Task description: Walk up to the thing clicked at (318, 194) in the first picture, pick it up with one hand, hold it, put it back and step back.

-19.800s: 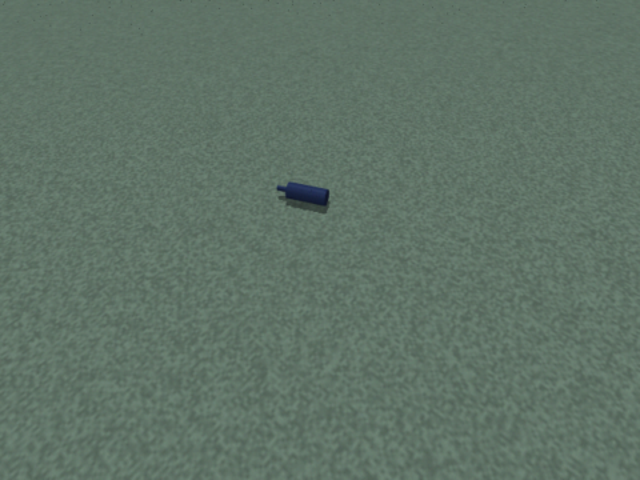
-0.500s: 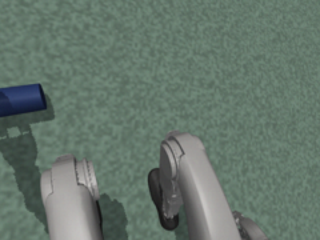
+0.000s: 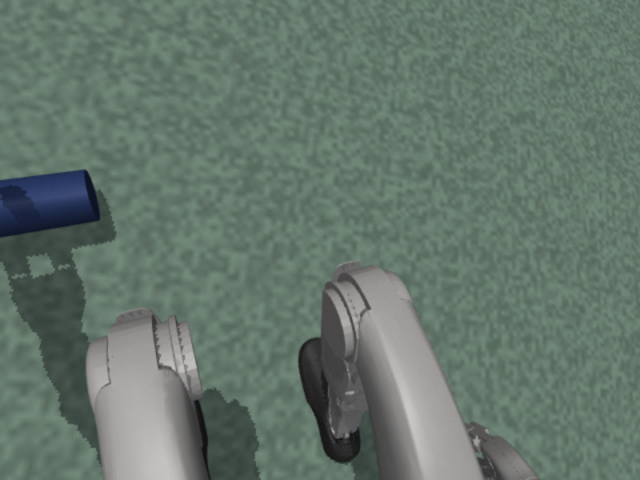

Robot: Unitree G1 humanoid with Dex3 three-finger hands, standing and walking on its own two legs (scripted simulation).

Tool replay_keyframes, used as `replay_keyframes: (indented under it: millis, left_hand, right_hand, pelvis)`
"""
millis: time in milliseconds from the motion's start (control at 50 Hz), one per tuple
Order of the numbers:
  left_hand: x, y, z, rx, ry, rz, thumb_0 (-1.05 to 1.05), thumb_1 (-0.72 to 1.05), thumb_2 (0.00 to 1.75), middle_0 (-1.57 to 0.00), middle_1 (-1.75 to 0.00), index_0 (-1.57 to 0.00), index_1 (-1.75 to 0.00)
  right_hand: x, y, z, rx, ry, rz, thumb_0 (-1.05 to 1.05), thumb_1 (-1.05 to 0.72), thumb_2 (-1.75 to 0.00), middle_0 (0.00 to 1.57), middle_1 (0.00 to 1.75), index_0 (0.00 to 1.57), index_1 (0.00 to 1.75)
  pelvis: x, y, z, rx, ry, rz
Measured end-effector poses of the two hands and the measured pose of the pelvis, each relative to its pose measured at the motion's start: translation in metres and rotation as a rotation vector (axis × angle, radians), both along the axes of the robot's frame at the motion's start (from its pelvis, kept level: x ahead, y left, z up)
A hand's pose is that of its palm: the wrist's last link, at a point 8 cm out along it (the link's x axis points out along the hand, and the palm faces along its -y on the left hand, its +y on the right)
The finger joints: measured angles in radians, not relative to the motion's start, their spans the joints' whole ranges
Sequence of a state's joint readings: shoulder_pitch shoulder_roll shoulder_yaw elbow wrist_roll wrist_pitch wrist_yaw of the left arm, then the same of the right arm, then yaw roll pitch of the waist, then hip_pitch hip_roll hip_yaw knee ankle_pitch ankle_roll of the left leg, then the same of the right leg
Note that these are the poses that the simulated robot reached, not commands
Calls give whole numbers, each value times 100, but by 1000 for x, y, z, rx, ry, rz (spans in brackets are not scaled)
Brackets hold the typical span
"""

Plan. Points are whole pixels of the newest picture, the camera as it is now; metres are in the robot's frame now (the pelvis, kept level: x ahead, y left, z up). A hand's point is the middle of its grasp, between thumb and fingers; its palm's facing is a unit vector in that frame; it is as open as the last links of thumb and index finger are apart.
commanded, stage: approach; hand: left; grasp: from above
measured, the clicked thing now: out of the picture +0.49 +0.35 -0.29
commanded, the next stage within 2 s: close in in 0.68 s
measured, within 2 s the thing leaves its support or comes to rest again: neither
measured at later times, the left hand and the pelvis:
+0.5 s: hand (10, 169) +0.50 +0.29 -0.16, palm faces -0.42 -0.05 -0.90, open 14.1 cm; pelvis +0.00 +0.00 +0.00, yaw +0 degrees
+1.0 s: hand out of the picture +0.48 +0.33 -0.18, palm faces -0.46 -0.07 -0.88, open 14.2 cm; pelvis +0.00 +0.00 +0.00, yaw -1 degrees
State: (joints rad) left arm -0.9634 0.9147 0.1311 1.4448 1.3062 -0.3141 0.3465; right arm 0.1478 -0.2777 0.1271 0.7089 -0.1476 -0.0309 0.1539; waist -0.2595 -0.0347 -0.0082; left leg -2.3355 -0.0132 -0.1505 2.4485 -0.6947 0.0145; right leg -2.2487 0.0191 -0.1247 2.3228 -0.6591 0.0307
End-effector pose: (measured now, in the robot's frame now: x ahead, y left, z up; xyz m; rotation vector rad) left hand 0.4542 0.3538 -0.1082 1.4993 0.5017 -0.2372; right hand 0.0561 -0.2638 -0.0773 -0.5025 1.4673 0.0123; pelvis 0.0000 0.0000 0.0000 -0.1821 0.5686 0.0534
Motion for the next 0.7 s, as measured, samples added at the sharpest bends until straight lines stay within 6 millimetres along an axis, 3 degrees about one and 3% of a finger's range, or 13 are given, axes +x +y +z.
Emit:
replay_keyframes:
  millis: [160, 320, 460, 560, 700]
  left_hand:
    - [4, -5, 2, 3, 12, -23, 0, -56, 104, -9, -103, -8, -104]
    - [36, -39, 5, -14, -40, -82, -1, -56, 104, -8, -105, -8, -105]
    - [53, -62, 4, 2, -50, -49, 0, -56, 104, -9, -104, -9, -105]
    - [44, -57, -3, 16, -2, -1, 0, -56, 104, -9, -103, -9, -104]
    - [26, -27, -4, 17, 40, 34, 0, -57, 104, -9, -102, -8, -103]
  right_hand:
    - [1, 1, 1, 0, -2, 6, 0, -91, -90, 21, 30, 20, 30]
    - [-7, 0, 7, -21, -6, -6, 0, -91, -89, 21, 30, 20, 30]
    - [-29, 0, 11, -18, -2, -61, 0, -91, -89, 21, 30, 20, 30]
    - [-44, 3, 8, 4, 23, -91, 0, -91, -89, 21, 30, 20, 30]
    - [-46, 2, 3, 12, 55, -64, 0, -91, -89, 21, 30, 20, 30]
  pelvis:
    - [-1, 0, 1, 4, 2, 3]
    - [0, -1, 0, 2, 9, 1]
    - [-1, -2, 1, 4, 15, -9]
    - [-3, -3, 1, 9, 8, -14]
    - [-6, -4, -2, 12, -10, -10]
